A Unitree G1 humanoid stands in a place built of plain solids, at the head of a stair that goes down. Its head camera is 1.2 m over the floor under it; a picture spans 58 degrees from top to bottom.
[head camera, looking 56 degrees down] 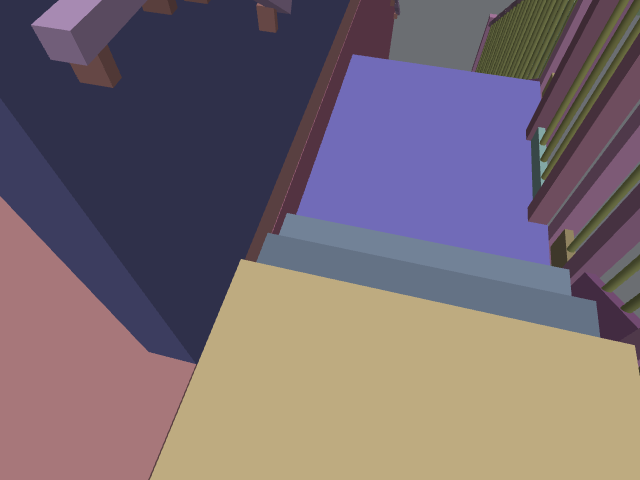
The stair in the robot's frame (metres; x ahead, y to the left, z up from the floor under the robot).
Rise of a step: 0.17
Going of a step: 0.23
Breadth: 1.20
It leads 14 degrees to the right of straight ahead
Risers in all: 3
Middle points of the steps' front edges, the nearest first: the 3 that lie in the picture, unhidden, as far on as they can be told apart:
0.59 -0.32 0.00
0.81 -0.38 -0.16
1.03 -0.43 -0.33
